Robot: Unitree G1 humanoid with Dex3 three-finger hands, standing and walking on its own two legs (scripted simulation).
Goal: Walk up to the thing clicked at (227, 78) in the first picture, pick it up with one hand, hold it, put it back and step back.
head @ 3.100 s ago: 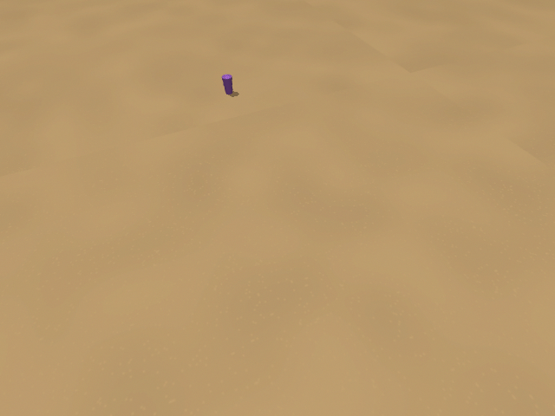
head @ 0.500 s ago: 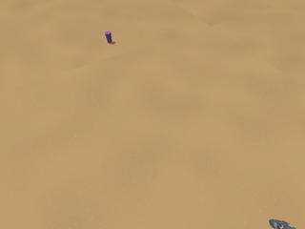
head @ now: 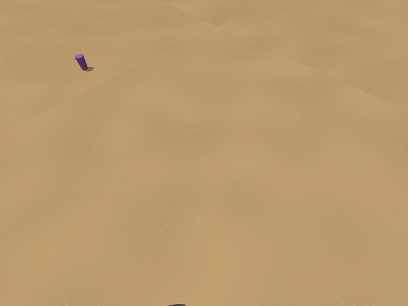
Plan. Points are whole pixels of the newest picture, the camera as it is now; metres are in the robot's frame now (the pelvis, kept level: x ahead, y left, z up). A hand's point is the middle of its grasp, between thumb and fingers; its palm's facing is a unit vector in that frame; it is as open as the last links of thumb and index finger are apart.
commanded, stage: walk up
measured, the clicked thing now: (82, 62) +2.10 +1.12 -0.70
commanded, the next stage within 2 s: stand in 1.00 s
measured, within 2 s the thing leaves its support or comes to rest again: neither
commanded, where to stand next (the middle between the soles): +0.07 -0.01 m, yaw -9 degrees
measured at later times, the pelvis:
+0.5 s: pelvis +0.00 +0.00 +0.00, yaw -7 degrees
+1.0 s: pelvis +0.01 +0.00 +0.02, yaw -10 degrees
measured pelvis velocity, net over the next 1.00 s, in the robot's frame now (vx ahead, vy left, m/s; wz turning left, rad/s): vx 0.01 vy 0.00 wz -0.17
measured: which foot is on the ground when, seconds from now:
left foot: up 0.00-0.10, down 0.12-1.00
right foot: down 0.00-1.00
